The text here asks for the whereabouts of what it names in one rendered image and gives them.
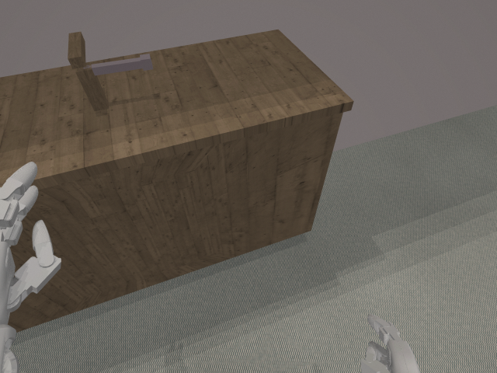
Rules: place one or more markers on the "counter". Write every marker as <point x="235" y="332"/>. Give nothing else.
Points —
<point x="143" y="176"/>

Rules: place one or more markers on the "robot right hand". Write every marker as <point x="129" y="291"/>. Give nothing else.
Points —
<point x="398" y="358"/>

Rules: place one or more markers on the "tap lever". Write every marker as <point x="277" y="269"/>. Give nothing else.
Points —
<point x="144" y="61"/>

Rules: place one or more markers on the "robot left forearm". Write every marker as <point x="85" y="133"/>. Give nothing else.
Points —
<point x="9" y="362"/>

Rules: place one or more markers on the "robot left hand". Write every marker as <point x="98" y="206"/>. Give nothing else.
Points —
<point x="17" y="197"/>

